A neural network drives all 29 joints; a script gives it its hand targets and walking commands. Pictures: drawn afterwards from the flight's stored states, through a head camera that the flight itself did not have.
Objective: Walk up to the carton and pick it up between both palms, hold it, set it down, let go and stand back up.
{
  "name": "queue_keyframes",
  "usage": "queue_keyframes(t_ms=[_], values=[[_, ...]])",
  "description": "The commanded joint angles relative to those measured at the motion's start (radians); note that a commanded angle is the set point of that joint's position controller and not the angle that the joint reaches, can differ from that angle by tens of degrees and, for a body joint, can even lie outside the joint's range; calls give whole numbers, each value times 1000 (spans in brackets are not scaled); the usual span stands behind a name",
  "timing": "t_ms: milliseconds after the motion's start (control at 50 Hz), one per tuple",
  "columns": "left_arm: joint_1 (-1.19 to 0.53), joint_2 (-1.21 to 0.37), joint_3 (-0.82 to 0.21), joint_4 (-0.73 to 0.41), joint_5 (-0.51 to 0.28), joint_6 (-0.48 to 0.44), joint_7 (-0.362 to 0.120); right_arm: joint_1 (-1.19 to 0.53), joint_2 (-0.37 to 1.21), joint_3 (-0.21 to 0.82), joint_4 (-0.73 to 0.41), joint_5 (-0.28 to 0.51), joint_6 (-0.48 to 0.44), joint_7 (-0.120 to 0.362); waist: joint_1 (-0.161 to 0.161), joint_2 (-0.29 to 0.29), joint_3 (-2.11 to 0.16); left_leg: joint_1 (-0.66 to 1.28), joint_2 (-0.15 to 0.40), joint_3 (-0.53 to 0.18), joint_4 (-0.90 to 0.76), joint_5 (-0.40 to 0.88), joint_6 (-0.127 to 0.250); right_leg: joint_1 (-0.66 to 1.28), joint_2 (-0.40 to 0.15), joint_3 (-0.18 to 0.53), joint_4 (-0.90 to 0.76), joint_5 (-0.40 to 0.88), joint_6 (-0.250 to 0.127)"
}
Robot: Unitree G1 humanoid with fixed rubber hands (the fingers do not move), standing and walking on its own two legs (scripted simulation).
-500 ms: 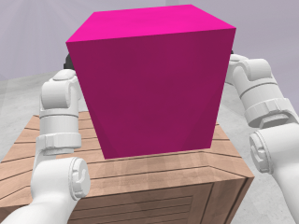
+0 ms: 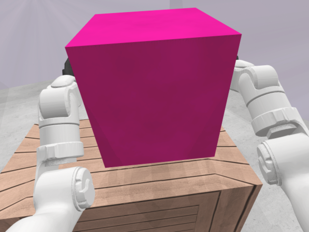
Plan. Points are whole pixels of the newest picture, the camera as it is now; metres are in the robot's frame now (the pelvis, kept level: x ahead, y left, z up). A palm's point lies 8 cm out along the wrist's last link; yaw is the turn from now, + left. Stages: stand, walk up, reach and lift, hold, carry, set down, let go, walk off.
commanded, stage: hold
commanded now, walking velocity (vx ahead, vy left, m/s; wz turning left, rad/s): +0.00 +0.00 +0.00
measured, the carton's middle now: (152, 83) +0.40 +0.00 +0.27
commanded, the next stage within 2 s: none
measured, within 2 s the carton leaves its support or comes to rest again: neither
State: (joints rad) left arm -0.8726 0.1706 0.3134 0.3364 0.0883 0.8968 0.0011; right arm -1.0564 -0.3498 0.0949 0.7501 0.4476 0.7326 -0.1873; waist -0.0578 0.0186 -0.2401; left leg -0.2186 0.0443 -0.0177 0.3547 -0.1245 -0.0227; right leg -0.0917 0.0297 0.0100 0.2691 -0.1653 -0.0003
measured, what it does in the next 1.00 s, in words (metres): stands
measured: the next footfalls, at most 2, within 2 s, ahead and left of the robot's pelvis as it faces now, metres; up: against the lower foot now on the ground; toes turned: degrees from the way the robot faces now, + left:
none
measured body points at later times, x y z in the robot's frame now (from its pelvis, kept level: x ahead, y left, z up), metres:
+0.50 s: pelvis -0.01 +0.00 +0.00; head -0.10 +0.02 +0.44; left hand +0.38 +0.18 +0.30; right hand +0.38 -0.19 +0.31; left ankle +0.04 +0.13 -0.75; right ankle -0.01 -0.12 -0.75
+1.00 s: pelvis +0.00 +0.00 +0.00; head -0.10 +0.01 +0.44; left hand +0.37 +0.19 +0.31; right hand +0.38 -0.19 +0.31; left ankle +0.04 +0.13 -0.75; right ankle -0.01 -0.12 -0.75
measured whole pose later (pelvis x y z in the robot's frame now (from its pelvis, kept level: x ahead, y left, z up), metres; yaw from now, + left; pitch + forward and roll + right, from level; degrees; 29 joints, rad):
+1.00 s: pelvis +0.00 +0.00 +0.00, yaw +0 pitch +0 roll -2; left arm -0.91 0.18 0.29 0.38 0.08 0.88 0.01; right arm -1.08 -0.35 0.09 0.79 0.44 0.72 -0.18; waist -0.06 0.02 -0.24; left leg -0.24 0.04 -0.02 0.36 -0.12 -0.02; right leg -0.10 0.03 0.01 0.26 -0.15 0.00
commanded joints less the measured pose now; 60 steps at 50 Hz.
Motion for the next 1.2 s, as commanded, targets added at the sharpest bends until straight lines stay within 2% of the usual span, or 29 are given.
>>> queue_keyframes(t_ms=[0,40,60,120,180,200,220,240,300,320,360,400,460,520,540,600,640,660,700,740,780,800,840,940,960,1000,1040,1120,1180], values=[[-862,-508,-378,-161,-204,-82,-182,-828,665,86,-327,169,-63,163,-10,18,-314,201,-68,-24,-7,129,-3,-32,29,41,-37,165,17],[-866,-526,-391,-118,-204,-88,-184,-839,645,65,-312,140,-76,167,-30,14,-293,189,-62,-24,-19,98,-3,-40,27,43,-49,150,13],[-846,-537,-380,-97,-194,-86,-182,-857,651,69,-325,148,-76,170,-6,34,-300,181,-67,-21,-23,86,-4,-37,27,45,-54,130,8],[-880,-547,-395,-178,-219,-100,-172,-828,658,92,-312,169,-74,173,-2,38,-374,230,-67,-31,-4,177,-13,-44,42,40,-32,183,5],[-834,-507,-324,-67,-184,-90,-176,-829,642,91,-285,157,-67,168,6,-11,-297,188,-65,-27,-17,116,4,-30,36,36,-48,141,17],[-840,-520,-362,-111,-209,-97,-179,-831,654,91,-329,157,-78,169,-5,-15,-357,200,-60,-30,-20,130,7,-24,43,35,-40,158,13],[-871,-527,-354,-95,-192,-93,-182,-820,641,62,-250,144,-71,170,-20,18,-284,197,-60,-29,-28,94,-1,-47,35,37,-57,115,3],[-871,-523,-349,-100,-198,-101,-180,-866,659,100,-312,160,-87,178,19,-40,-327,194,-57,-22,-23,117,5,-49,34,44,-42,135,11],[-885,-547,-364,-65,-198,-94,-181,-832,626,42,-227,136,-72,184,-26,39,-265,187,-54,-34,-34,66,-3,-56,40,41,-64,90,-8],[-895,-530,-350,-44,-192,-100,-178,-886,627,54,-249,139,-91,187,-3,17,-289,179,-57,-30,-30,59,1,-60,41,34,-53,77,-3],[-906,-538,-398,-108,-237,-117,-169,-894,659,78,-328,153,-102,182,-11,13,-393,211,-59,-32,-9,138,-7,-31,37,46,-42,166,6],[-896,-532,-373,-135,-223,-112,-159,-839,657,84,-286,173,-87,180,1,35,-385,224,-64,-35,2,178,-12,-12,43,47,-28,209,5],[-859,-523,-364,-136,-217,-109,-166,-857,668,116,-330,190,-90,173,14,-19,-407,221,-60,-32,9,193,3,-1,44,48,-28,238,16],[-827,-525,-358,-96,-199,-87,-167,-831,620,84,-294,174,-84,173,-10,23,-313,211,-69,-21,1,192,-11,-17,50,35,-41,210,3],[-837,-551,-395,-168,-226,-97,-170,-842,645,94,-372,192,-95,169,1,6,-405,235,-62,-30,8,231,-10,-10,48,43,-27,249,6],[-899,-535,-378,-131,-209,-92,-160,-837,618,64,-259,181,-73,182,-15,71,-289,202,-56,-38,-14,119,-17,-69,44,42,-47,125,-10],[-846,-540,-382,-126,-216,-92,-164,-849,640,91,-340,179,-86,183,12,11,-330,189,-60,-33,-12,152,-12,-19,39,45,-41,183,1],[-893,-571,-442,-215,-247,-108,-156,-869,654,91,-376,184,-101,178,-18,42,-429,226,-54,-33,14,215,-24,-23,46,40,-20,240,-1],[-874,-559,-429,-202,-249,-101,-149,-851,627,93,-371,201,-90,178,-9,62,-401,224,-59,-45,13,203,-20,-33,49,42,-22,219,-6],[-881,-542,-385,-172,-215,-99,-148,-840,649,95,-322,180,-80,181,7,19,-369,210,-54,-36,6,175,-14,-17,49,34,-30,192,2],[-834,-555,-411,-176,-227,-86,-160,-812,628,91,-361,188,-79,175,-17,31,-373,215,-62,-41,6,190,-13,-11,42,46,-36,210,2],[-867,-538,-390,-157,-204,-88,-162,-799,627,61,-280,173,-70,177,-21,48,-324,210,-62,-36,-6,145,-17,-44,41,42,-41,155,2],[-839,-519,-374,-143,-206,-88,-168,-803,641,87,-289,180,-71,181,10,7,-320,191,-56,-41,-17,142,-4,-24,36,52,-44,169,6],[-839,-523,-367,-137,-197,-91,-169,-822,645,98,-324,183,-76,169,0,33,-343,217,-68,-27,3,195,-11,-5,41,43,-38,229,13],[-795,-526,-362,-99,-198,-84,-174,-844,635,89,-394,174,-82,163,-14,-1,-340,221,-68,-31,4,196,-2,-5,36,48,-44,234,13],[-809,-536,-344,-83,-172,-83,-181,-850,641,92,-328,167,-75,166,3,11,-286,199,-66,-26,-9,157,-7,-16,46,33,-47,168,7],[-892,-534,-367,-107,-190,-94,-179,-865,659,77,-294,160,-75,180,-4,4,-302,179,-62,-24,-19,73,3,-40,40,36,-45,96,4],[-888,-529,-374,-104,-232,-111,-171,-872,680,89,-303,161,-83,176,11,-42,-355,190,-62,-29,-11,117,7,-46,38,43,-42,145,13],[-883,-555,-399,-79,-234,-110,-166,-892,653,72,-316,149,-91,169,-12,-11,-344,197,-57,-29,-6,127,0,-54,46,36,-35,144,11]])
